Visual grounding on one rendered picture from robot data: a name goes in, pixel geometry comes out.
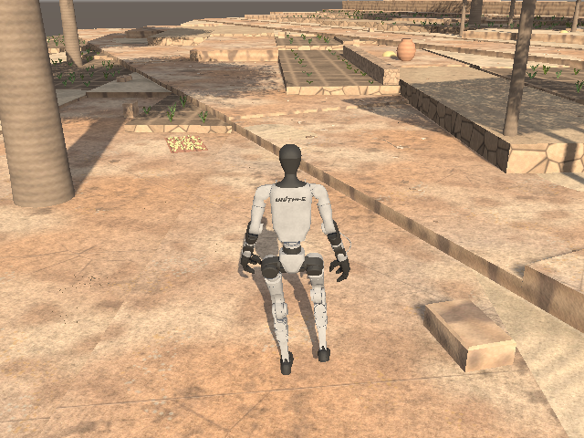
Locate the left robot forearm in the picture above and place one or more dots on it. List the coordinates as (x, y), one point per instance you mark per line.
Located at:
(250, 242)

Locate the right robot forearm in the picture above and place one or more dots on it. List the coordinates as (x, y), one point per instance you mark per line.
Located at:
(336, 244)

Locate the robot right upper arm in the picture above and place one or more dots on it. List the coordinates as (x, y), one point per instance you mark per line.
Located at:
(324, 207)

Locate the robot left hand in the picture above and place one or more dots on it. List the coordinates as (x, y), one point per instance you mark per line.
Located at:
(252, 260)

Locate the robot right hand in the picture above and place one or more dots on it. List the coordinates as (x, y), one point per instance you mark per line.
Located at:
(344, 267)

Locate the robot left upper arm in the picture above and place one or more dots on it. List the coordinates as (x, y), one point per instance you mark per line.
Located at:
(262, 193)

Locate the right robot shin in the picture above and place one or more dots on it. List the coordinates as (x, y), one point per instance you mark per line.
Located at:
(321, 320)

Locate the robot left thigh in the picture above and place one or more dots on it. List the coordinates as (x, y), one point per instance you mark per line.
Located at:
(273, 277)

